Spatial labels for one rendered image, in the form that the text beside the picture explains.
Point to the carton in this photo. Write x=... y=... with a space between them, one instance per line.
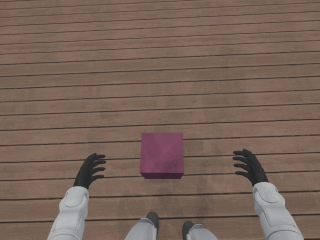
x=162 y=155

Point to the robot left forearm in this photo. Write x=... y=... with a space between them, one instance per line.
x=70 y=222

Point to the left robot hand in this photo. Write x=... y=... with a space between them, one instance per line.
x=84 y=177

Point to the right robot thigh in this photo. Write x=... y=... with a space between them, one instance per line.
x=200 y=234

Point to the left robot thigh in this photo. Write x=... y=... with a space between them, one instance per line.
x=142 y=231

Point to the right robot hand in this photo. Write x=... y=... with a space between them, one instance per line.
x=255 y=173

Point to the robot right forearm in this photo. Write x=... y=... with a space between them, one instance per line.
x=275 y=220

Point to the robot thigh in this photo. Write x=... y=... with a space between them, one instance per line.
x=200 y=234
x=142 y=231

